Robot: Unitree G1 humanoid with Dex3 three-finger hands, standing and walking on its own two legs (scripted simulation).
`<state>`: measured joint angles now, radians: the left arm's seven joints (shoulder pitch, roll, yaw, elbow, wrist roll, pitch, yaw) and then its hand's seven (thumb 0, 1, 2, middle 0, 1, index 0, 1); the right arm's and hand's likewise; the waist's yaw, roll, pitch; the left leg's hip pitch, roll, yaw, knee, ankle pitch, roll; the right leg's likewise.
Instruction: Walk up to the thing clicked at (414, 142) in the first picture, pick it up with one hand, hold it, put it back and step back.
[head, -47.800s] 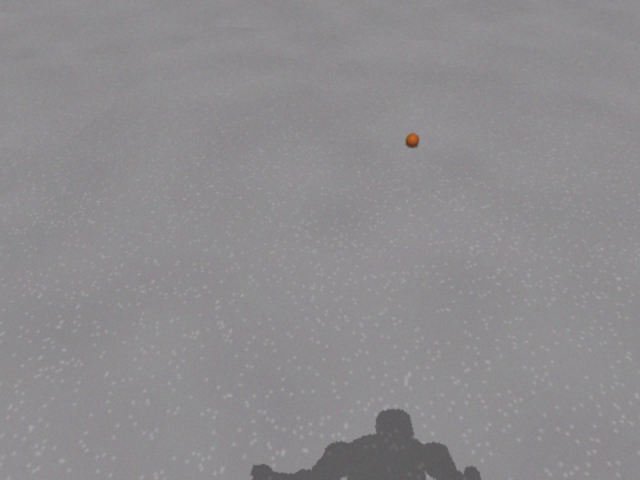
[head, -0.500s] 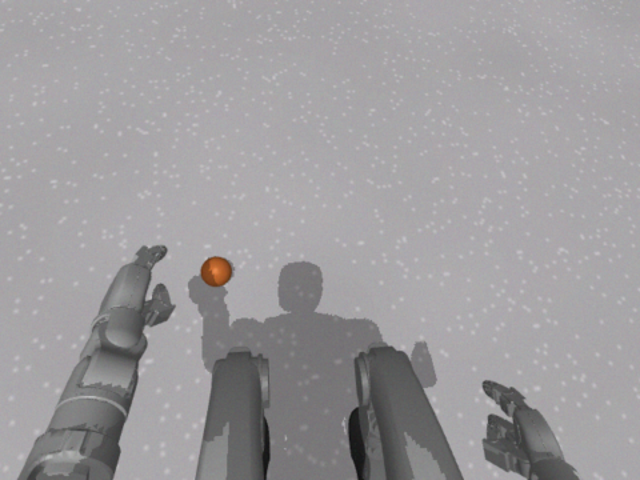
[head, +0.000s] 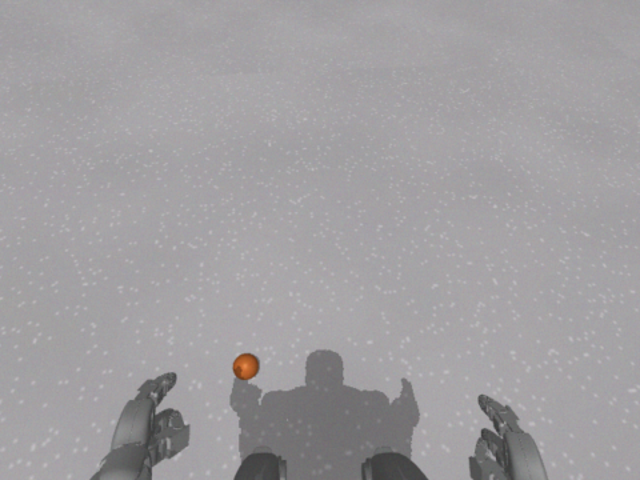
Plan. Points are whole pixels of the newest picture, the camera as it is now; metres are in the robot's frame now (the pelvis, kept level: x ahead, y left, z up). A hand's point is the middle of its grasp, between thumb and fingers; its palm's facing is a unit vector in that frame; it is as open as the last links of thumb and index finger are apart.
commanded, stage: home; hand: left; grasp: from above
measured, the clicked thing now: (245, 366) +0.49 +0.19 -0.64
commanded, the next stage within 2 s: none
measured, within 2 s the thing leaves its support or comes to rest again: neither
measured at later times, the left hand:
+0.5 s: hand (157, 472) +0.17 +0.18 -0.01, palm faces +0.08 -0.98 -0.20, open 7.4 cm
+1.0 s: hand (165, 466) +0.18 +0.18 -0.01, palm faces +0.06 -0.98 -0.21, open 7.4 cm
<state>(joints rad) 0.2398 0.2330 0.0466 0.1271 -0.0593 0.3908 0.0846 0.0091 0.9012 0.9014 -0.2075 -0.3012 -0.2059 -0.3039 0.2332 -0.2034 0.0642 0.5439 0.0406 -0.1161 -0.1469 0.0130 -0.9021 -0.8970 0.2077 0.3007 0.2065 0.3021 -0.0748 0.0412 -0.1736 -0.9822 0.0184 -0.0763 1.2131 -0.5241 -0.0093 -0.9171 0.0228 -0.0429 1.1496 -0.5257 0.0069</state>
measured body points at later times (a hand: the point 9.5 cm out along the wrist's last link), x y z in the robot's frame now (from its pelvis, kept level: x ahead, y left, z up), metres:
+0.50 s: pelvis +0.02 +0.00 +0.04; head +0.03 +0.01 +0.49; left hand +0.16 +0.24 +0.01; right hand +0.20 -0.23 -0.02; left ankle +0.03 +0.12 -0.64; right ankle +0.02 -0.13 -0.64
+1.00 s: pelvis +0.02 +0.00 +0.04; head +0.03 +0.00 +0.49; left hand +0.17 +0.23 +0.01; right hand +0.18 -0.24 -0.03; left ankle +0.03 +0.12 -0.64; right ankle +0.02 -0.13 -0.64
